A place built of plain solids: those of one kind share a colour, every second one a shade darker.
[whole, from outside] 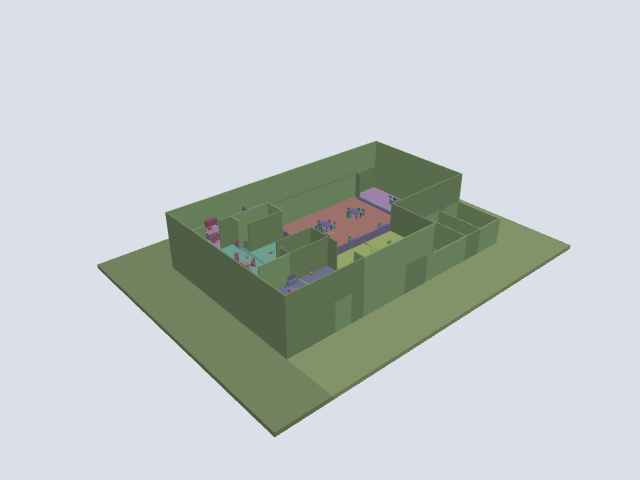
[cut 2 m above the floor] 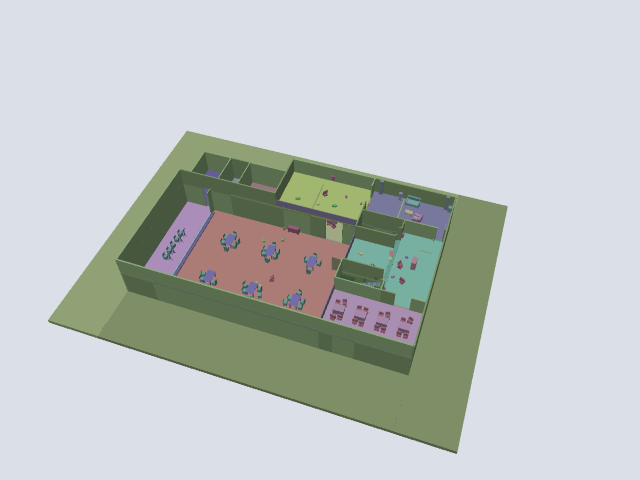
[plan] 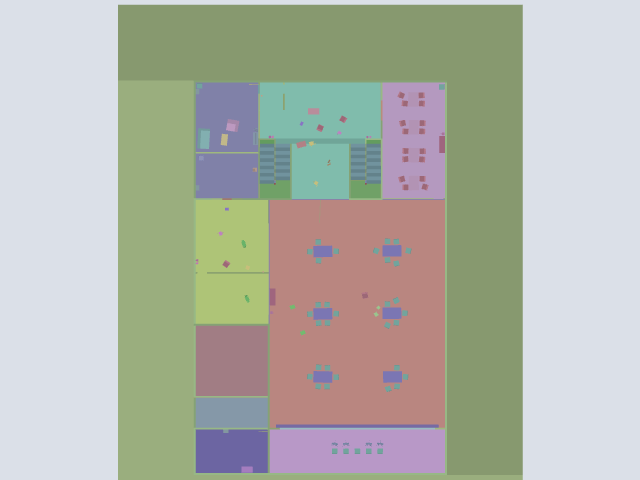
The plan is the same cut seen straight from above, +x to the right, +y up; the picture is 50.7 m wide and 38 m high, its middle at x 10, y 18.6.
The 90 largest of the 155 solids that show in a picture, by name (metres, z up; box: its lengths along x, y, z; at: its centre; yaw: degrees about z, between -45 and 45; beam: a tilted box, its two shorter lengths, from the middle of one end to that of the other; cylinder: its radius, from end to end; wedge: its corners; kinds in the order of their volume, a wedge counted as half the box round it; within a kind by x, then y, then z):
{
 "under_1": {"box": [6.0, 31.22, 0.5], "at": [-3.0, 15.61, -0.33]},
 "under_2": {"box": [32.06, 6.0, 0.5], "at": [10.03, -3.0, -0.33]},
 "under_3": {"box": [32.06, 6.0, 0.5], "at": [10.03, 34.22, -0.33]},
 "under_4": {"box": [6.0, 31.22, 0.5], "at": [23.06, 15.61, -0.33]},
 "stair_1": {"box": [1.14, 0.57, 1.78], "at": [5.81, 23.34, 0.59]},
 "stair_2": {"box": [1.14, 0.86, 1.63], "at": [5.81, 23.48, 0.52]},
 "stair_3": {"box": [1.14, 1.15, 1.49], "at": [5.81, 23.63, 0.44]},
 "stair_4": {"box": [1.14, 1.44, 1.34], "at": [5.81, 23.77, 0.37]},
 "stair_5": {"box": [1.14, 1.73, 1.19], "at": [5.81, 23.91, 0.29]},
 "stair_6": {"box": [1.14, 2.01, 1.04], "at": [5.81, 24.06, 0.22]},
 "stair_7": {"box": [1.14, 2.3, 0.89], "at": [5.81, 24.2, 0.15]},
 "stair_8": {"box": [1.14, 2.59, 0.74], "at": [5.81, 24.35, 0.07]},
 "stair_9": {"box": [1.14, 2.88, 0.6], "at": [5.81, 24.49, 0.0]},
 "stair_10": {"box": [1.14, 3.16, 0.45], "at": [5.81, 24.63, -0.08]},
 "stair_11": {"box": [1.14, 2.88, 2.23], "at": [7.06, 24.78, 0.81]},
 "stair_12": {"box": [1.14, 2.59, 2.38], "at": [7.06, 24.92, 0.89]},
 "stair_13": {"box": [1.14, 2.3, 2.52], "at": [7.06, 25.06, 0.96]},
 "stair_14": {"box": [1.14, 2.01, 2.67], "at": [7.06, 25.21, 1.04]},
 "stair_15": {"box": [1.14, 1.73, 2.82], "at": [7.06, 25.35, 1.11]},
 "stair_16": {"box": [1.14, 1.44, 2.97], "at": [7.06, 25.5, 1.18]},
 "stair_17": {"box": [1.14, 1.15, 3.12], "at": [7.06, 25.64, 1.26]},
 "stair_18": {"box": [1.14, 0.86, 3.27], "at": [7.06, 25.78, 1.33]},
 "stair_19": {"box": [1.14, 0.57, 3.41], "at": [7.06, 25.93, 1.41]},
 "stair_20": {"box": [1.14, 0.29, 3.56], "at": [7.06, 26.07, 1.48]},
 "stair_21": {"box": [1.14, 2.88, 2.23], "at": [13.0, 24.78, 0.81]},
 "stair_22": {"box": [1.14, 2.59, 2.38], "at": [13.0, 24.92, 0.89]},
 "stair_23": {"box": [1.14, 2.3, 2.52], "at": [13.0, 25.06, 0.96]},
 "stair_24": {"box": [1.14, 2.01, 2.67], "at": [13.0, 25.21, 1.04]},
 "stair_25": {"box": [1.14, 1.73, 2.82], "at": [13.0, 25.35, 1.11]},
 "stair_26": {"box": [1.14, 1.44, 2.97], "at": [13.0, 25.5, 1.18]},
 "stair_27": {"box": [1.14, 1.15, 3.12], "at": [13.0, 25.64, 1.26]},
 "stair_28": {"box": [1.14, 0.86, 3.27], "at": [13.0, 25.78, 1.33]},
 "stair_29": {"box": [1.14, 0.57, 3.41], "at": [13.0, 25.93, 1.41]},
 "stair_30": {"box": [1.14, 0.29, 3.56], "at": [13.0, 26.07, 1.48]},
 "stair_31": {"box": [1.14, 0.57, 1.78], "at": [14.25, 23.34, 0.59]},
 "stair_32": {"box": [1.14, 0.86, 1.63], "at": [14.25, 23.48, 0.52]},
 "stair_33": {"box": [1.14, 1.15, 1.49], "at": [14.25, 23.63, 0.44]},
 "stair_34": {"box": [1.14, 1.44, 1.34], "at": [14.25, 23.77, 0.37]},
 "stair_35": {"box": [1.14, 1.73, 1.19], "at": [14.25, 23.91, 0.29]},
 "stair_36": {"box": [1.14, 2.01, 1.04], "at": [14.25, 24.06, 0.22]},
 "stair_37": {"box": [1.14, 2.3, 0.89], "at": [14.25, 24.2, 0.15]},
 "stair_38": {"box": [1.14, 2.59, 0.74], "at": [14.25, 24.35, 0.07]},
 "stair_39": {"box": [1.14, 2.88, 0.6], "at": [14.25, 24.49, 0.0]},
 "stair_40": {"box": [1.14, 3.16, 0.45], "at": [14.25, 24.63, -0.08]},
 "wall_1": {"box": [0.16, 3.44, 3.41], "at": [0.08, 1.88, 1.41]},
 "wall_2": {"box": [0.16, 2.39, 3.41], "at": [0.08, 4.92, 1.41]},
 "wall_3": {"box": [0.16, 6.42, 3.41], "at": [0.08, 9.46, 1.41]},
 "wall_4": {"box": [0.16, 3.13, 3.41], "at": [0.08, 14.37, 1.41]},
 "wall_5": {"box": [0.16, 9.8, 3.32], "at": [0.08, 16.87, 5.07]},
 "wall_6": {"box": [0.16, 5.71, 3.41], "at": [0.08, 18.92, 1.41]},
 "wall_7": {"box": [0.16, 9.16, 3.32], "at": [0.08, 26.48, 5.07]},
 "wall_8": {"box": [0.16, 5.49, 3.41], "at": [0.08, 28.32, 1.41]},
 "wall_9": {"box": [6.02, 0.13, 3.41], "at": [3.01, 6.18, 1.41]},
 "wall_10": {"box": [6.02, 0.16, 3.32], "at": [3.01, 11.89, 5.07]},
 "wall_11": {"box": [6.82, 0.13, 3.41], "at": [3.41, 3.67, 1.41]},
 "wall_12": {"box": [0.13, 4.61, 3.32], "at": [5.17, 24.21, 5.07]},
 "wall_13": {"box": [0.13, 3.53, 3.32], "at": [5.17, 28.41, 5.07]},
 "wall_14": {"box": [3.92, 0.13, 3.32], "at": [5.8, 21.84, 5.07]},
 "wall_15": {"box": [0.16, 11.65, 3.32], "at": [5.94, 5.99, 5.07]},
 "wall_16": {"box": [0.13, 2.55, 3.41], "at": [5.96, 1.44, 1.41]},
 "wall_17": {"box": [0.13, 6.42, 3.41], "at": [5.96, 9.46, 1.41]},
 "wall_18": {"box": [0.13, 3.13, 3.41], "at": [5.96, 14.37, 1.41]},
 "wall_19": {"box": [0.13, 4.31, 7.03], "at": [7.7, 24.06, 3.22]},
 "wall_20": {"box": [20.06, 0.16, 3.41], "at": [10.03, 0.08, 1.41]},
 "wall_21": {"box": [20.06, 0.16, 7.03], "at": [10.03, 31.14, 3.22]},
 "wall_22": {"box": [0.13, 4.31, 7.03], "at": [12.37, 24.06, 3.22]},
 "wall_23": {"box": [14.2, 0.16, 3.32], "at": [12.96, 0.08, 5.07]},
 "wall_24": {"box": [2.65, 0.13, 3.32], "at": [13.62, 21.84, 5.07]},
 "wall_25": {"box": [0.13, 4.61, 3.32], "at": [14.88, 24.21, 5.07]},
 "wall_26": {"box": [0.16, 3.44, 3.41], "at": [19.98, 1.88, 1.41]},
 "wall_27": {"box": [0.16, 18.04, 3.41], "at": [19.98, 12.75, 1.41]},
 "wall_28": {"box": [0.16, 30.9, 3.32], "at": [19.98, 15.61, 5.07]},
 "wall_29": {"box": [0.16, 5.49, 3.41], "at": [19.98, 28.32, 1.41]},
 "floor_ballroom_1": {"box": [13.88, 18.04, 0.5], "at": [12.96, 12.75, -0.45]},
 "floor_bandstand_1": {"box": [13.88, 3.44, 0.78], "at": [12.96, 1.88, -0.31]},
 "floor_stack_store_1": {"box": [5.73, 6.42, 0.5], "at": [3.02, 9.46, -0.45]},
 "floor_foyer_1": {"box": [9.58, 2.55, 0.7], "at": [10.03, 27.49, -0.35]},
 "floor_cafe_1": {"box": [5.73, 5.71, 0.5], "at": [3.02, 18.92, -0.45]},
 "floor_band_room_1": {"box": [5.73, 3.44, 0.78], "at": [3.02, 1.88, -0.31]},
 "stair_landing_1": {"box": [1.25, 1.15, 2.08], "at": [5.86, 22.48, 0.74]},
 "stair_landing_2": {"box": [1.14, 1.44, 2.08], "at": [7.06, 22.62, 0.74]},
 "stair_landing_3": {"box": [1.14, 1.44, 2.08], "at": [13.0, 22.62, 0.74]},
 "stair_landing_4": {"box": [1.25, 1.15, 2.08], "at": [14.2, 22.48, 0.74]},
 "upper_floor_landing_1": {"box": [4.54, 4.44, 0.16], "at": [10.03, 23.99, 3.33]},
 "upper_floor_landing_2": {"box": [9.58, 4.42, 0.16], "at": [10.03, 28.85, 3.33]},
 "upper_floor_side_balcony_1": {"box": [5.86, 9.8, 0.16], "at": [3.09, 16.87, 3.33]},
 "upper_floor_balcony_cafe_1": {"box": [4.95, 9.29, 0.16], "at": [17.43, 26.42, 3.33]},
 "upper_floor_upper_lounge_1": {"box": [4.95, 9.16, 0.16], "at": [2.63, 26.48, 3.33]},
 "floor_boiler_room_1": {"box": [5.73, 2.39, 0.5], "at": [3.02, 4.92, -0.45]},
 "floor_gap_bandstand_step_1": {"box": [12.28, 0.13, 0.78], "at": [12.96, 3.67, -0.31]}
}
